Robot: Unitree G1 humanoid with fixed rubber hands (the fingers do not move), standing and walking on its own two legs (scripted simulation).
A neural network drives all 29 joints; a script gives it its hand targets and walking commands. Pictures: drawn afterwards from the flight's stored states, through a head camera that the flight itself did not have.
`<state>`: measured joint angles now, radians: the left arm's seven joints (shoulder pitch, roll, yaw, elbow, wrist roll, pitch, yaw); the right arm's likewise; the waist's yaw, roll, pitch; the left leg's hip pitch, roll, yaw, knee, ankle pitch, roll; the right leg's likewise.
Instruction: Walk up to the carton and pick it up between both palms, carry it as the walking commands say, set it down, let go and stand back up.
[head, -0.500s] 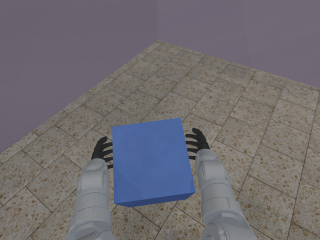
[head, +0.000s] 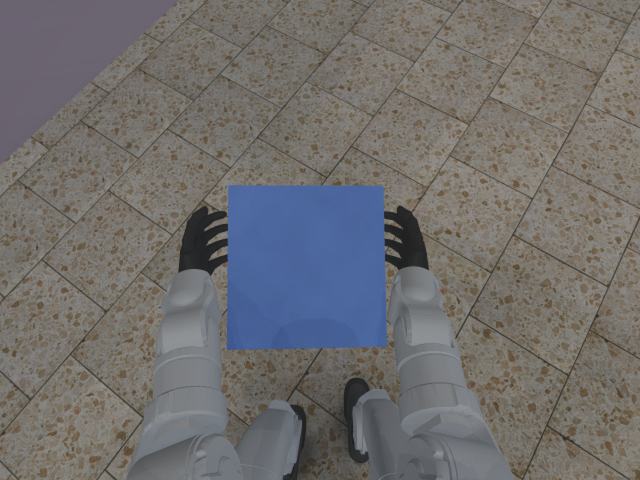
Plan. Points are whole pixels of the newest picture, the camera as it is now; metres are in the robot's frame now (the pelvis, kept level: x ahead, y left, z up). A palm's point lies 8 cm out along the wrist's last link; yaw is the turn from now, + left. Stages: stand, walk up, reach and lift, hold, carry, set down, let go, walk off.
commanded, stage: set down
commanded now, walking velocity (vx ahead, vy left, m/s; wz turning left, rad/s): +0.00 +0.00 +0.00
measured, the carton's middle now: (305, 266) +0.39 +0.05 -0.14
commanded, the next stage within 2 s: none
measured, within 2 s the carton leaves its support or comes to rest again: neither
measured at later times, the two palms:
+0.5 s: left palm (216, 263) +0.39 +0.18 -0.13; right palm (394, 263) +0.40 -0.09 -0.16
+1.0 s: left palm (227, 265) +0.41 +0.19 -0.22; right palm (381, 263) +0.43 -0.08 -0.24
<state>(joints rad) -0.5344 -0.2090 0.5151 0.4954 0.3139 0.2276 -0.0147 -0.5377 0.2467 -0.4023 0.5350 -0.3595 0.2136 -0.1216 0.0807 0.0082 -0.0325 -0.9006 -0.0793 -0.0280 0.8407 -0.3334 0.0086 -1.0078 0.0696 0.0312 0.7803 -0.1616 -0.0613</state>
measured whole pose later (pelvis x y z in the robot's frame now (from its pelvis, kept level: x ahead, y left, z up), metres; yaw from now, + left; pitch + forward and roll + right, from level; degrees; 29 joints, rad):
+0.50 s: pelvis +0.00 +0.01 -0.07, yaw +1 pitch +37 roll +3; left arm -0.63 -0.18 0.52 0.56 0.27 0.19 0.01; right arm -0.63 0.19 -0.39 0.59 -0.31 0.21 -0.16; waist 0.08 0.00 -0.22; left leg -1.38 -0.09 0.00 1.20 -0.48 0.02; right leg -1.50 0.07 0.03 1.14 -0.29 -0.05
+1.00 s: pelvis -0.02 +0.01 -0.16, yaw +2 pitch +43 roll +3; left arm -0.83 -0.09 0.52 0.65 0.21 0.21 0.04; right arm -0.85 0.12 -0.38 0.70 -0.26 0.23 -0.22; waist 0.07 -0.01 -0.22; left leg -1.73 -0.10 0.02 1.55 -0.57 0.01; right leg -1.86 0.07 0.01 1.47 -0.36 -0.05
